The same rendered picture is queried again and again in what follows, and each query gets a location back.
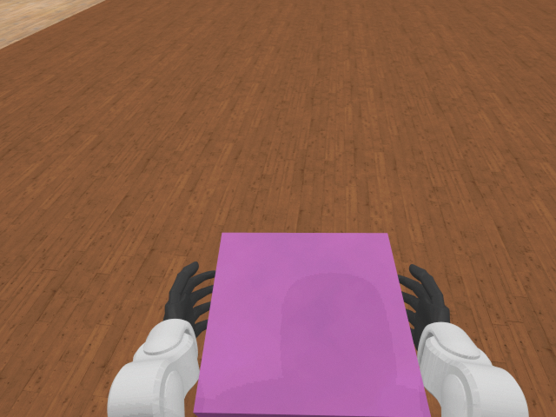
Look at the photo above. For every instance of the left robot forearm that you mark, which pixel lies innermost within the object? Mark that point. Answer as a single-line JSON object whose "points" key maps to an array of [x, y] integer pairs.
{"points": [[163, 370]]}

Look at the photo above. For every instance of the right robot hand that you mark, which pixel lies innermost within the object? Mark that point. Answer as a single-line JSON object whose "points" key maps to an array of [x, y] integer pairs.
{"points": [[429, 305]]}

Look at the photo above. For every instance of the carton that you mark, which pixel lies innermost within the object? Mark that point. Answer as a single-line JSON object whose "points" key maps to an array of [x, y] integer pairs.
{"points": [[308, 325]]}

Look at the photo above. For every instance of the right robot forearm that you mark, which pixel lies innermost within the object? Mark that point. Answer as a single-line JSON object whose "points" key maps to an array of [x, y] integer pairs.
{"points": [[462, 378]]}

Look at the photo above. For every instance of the left robot hand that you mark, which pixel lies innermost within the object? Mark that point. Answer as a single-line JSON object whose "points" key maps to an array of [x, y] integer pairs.
{"points": [[182, 299]]}

